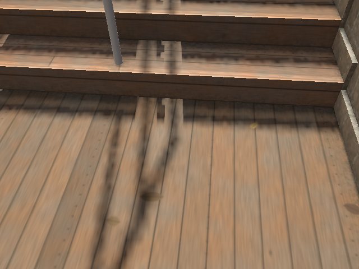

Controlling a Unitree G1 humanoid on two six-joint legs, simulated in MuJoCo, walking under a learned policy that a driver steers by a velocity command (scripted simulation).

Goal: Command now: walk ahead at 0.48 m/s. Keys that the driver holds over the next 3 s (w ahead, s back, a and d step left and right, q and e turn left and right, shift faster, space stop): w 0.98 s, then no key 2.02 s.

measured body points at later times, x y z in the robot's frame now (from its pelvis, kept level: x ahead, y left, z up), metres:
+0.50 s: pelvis +0.30 +0.05 +0.00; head +0.32 +0.05 +0.45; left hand +0.48 +0.29 -0.11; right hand +0.23 -0.19 -0.14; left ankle +0.25 +0.12 -0.74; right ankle +0.43 -0.12 -0.66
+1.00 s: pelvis +0.59 -0.02 +0.00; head +0.61 -0.02 +0.45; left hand +0.62 +0.24 -0.13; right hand +0.75 -0.28 -0.11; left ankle +0.69 +0.16 -0.66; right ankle +0.59 -0.09 -0.74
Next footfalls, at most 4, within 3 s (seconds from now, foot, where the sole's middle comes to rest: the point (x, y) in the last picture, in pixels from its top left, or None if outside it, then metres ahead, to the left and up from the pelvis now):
0.18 left None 0.29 0.13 -0.78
0.72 right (227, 243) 0.64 -0.09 -0.78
1.24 left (177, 188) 0.88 0.12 -0.78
1.56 right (227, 206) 0.80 -0.10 -0.78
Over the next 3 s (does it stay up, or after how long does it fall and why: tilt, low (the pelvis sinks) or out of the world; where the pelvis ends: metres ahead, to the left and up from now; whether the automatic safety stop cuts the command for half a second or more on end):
stays up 0.80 0.02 -0.01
